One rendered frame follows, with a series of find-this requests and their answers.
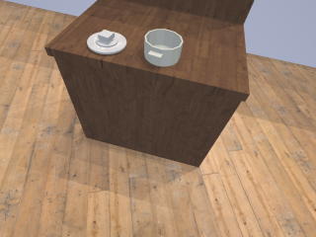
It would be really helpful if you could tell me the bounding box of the pot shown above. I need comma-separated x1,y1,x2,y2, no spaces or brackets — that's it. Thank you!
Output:
144,29,184,67

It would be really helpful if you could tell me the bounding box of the table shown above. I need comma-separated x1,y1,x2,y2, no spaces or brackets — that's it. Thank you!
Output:
44,0,255,167

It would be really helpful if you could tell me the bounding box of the knob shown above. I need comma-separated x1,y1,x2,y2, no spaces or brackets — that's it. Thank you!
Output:
98,30,115,42

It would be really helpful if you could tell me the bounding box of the lid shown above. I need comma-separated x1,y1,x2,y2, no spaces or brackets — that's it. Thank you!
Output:
87,32,127,54

